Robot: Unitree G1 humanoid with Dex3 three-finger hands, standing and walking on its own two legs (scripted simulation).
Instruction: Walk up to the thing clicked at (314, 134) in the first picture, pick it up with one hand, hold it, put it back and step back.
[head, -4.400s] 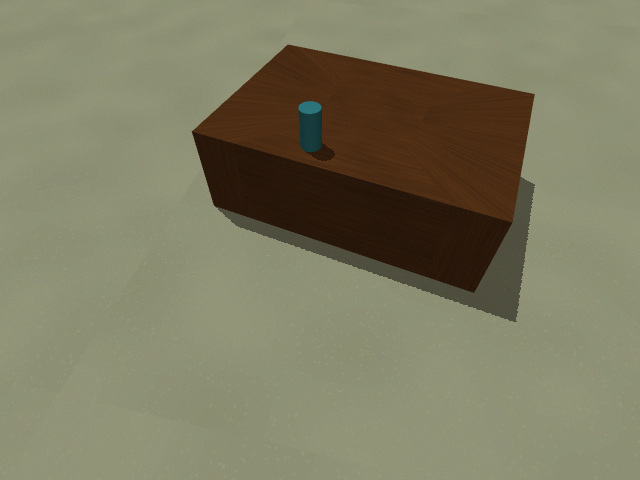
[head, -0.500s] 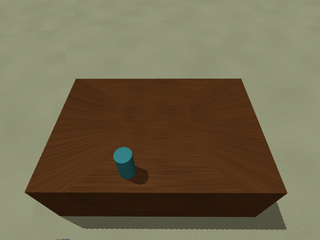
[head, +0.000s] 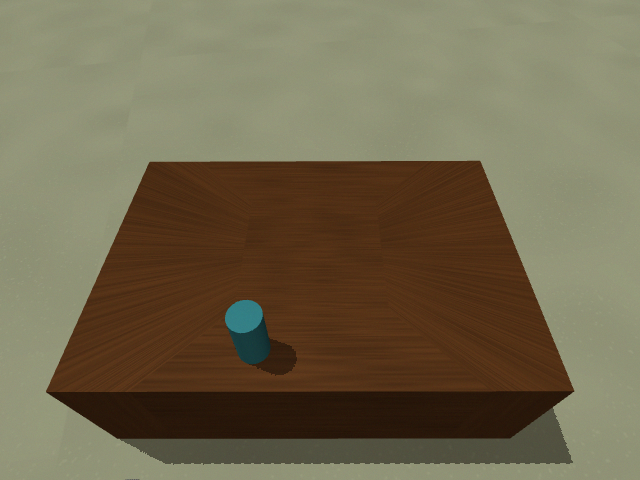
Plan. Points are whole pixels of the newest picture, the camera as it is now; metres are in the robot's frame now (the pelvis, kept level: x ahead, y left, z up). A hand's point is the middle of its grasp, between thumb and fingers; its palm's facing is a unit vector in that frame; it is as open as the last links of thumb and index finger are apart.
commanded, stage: walk up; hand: left
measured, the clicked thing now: (249, 333) +0.45 +0.19 -0.32
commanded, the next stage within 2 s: stand in 0.12 s
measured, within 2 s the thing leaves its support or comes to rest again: neither
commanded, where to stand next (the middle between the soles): +0.04 -0.02 m, yaw +1 degrees
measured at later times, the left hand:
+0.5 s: hand out of the picture +0.09 +0.25 -0.15, palm faces +0.00 -0.94 -0.34, open 7.4 cm
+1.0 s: hand out of the picture +0.09 +0.25 -0.15, palm faces +0.01 -0.94 -0.34, open 7.4 cm
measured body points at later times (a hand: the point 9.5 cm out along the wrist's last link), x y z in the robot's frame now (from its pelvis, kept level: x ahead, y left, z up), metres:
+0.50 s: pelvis +0.01 +0.00 +0.00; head +0.02 -0.01 +0.45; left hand +0.09 +0.30 -0.13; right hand +0.08 -0.30 -0.14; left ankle -0.03 +0.14 -0.75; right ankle +0.04 -0.11 -0.75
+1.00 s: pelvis +0.01 +0.00 +0.00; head +0.02 -0.01 +0.45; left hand +0.09 +0.30 -0.13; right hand +0.09 -0.30 -0.14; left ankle -0.03 +0.14 -0.75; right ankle +0.04 -0.11 -0.75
